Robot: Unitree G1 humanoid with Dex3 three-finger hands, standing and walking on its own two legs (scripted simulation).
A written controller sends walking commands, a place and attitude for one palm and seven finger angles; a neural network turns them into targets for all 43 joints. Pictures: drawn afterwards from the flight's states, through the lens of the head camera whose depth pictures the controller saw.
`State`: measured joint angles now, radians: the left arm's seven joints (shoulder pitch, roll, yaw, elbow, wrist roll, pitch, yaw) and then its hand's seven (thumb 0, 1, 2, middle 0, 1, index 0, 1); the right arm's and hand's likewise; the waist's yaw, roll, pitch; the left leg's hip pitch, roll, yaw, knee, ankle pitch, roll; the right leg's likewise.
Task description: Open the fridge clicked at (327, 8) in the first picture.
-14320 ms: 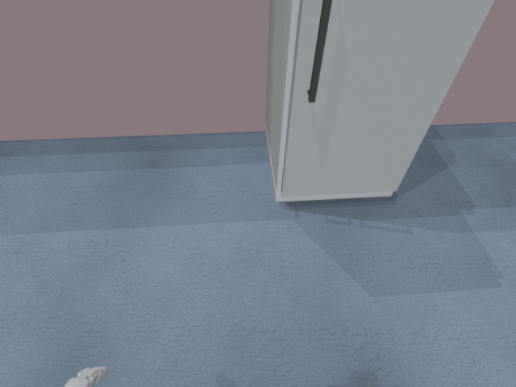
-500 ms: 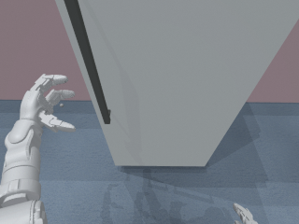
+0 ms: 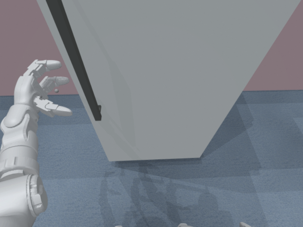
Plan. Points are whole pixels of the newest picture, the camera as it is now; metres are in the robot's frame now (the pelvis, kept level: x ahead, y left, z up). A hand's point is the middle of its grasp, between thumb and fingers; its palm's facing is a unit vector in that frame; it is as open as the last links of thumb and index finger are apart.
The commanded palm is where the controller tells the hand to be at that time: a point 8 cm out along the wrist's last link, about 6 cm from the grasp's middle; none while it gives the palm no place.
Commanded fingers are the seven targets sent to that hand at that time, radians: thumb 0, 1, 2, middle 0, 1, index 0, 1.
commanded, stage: move the hooked fingers beside the handle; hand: left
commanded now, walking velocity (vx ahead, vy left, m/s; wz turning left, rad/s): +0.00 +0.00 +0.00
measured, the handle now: (81, 65) +0.50 +0.19 +0.14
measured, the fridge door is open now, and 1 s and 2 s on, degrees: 0 0 0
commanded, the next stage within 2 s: feel for the door with the fingertips in 0.92 s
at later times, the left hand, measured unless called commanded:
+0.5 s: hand (56, 89) +0.44 +0.25 +0.11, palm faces +0.04 -1.00 +0.03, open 14.0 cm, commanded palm +0.41 +0.30 +0.11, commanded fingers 0.00 -0.50 0.30 -0.30 -1.20 -0.30 -1.20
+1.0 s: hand (61, 87) +0.44 +0.23 +0.12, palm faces +0.05 -1.00 +0.00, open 14.0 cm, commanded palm +0.40 +0.29 +0.11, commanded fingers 0.00 -0.50 0.30 -0.30 -1.20 -0.30 -1.20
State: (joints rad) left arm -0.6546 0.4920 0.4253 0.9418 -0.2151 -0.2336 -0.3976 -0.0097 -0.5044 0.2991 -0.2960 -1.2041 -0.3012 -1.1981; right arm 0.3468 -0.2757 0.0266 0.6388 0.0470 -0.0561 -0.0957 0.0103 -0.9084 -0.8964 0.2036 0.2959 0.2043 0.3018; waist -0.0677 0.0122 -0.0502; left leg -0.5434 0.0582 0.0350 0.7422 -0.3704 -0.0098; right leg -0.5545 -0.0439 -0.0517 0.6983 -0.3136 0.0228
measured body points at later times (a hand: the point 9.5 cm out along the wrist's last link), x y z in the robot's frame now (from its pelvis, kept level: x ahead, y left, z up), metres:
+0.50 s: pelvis +0.00 +0.01 +0.00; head +0.07 +0.02 +0.44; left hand +0.43 +0.30 +0.11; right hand +0.06 -0.25 -0.11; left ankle +0.00 +0.12 -0.71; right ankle +0.02 -0.14 -0.71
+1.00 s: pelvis +0.00 +0.00 +0.00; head +0.06 +0.01 +0.44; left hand +0.43 +0.29 +0.12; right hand +0.07 -0.26 -0.11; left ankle +0.00 +0.12 -0.71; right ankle +0.02 -0.14 -0.71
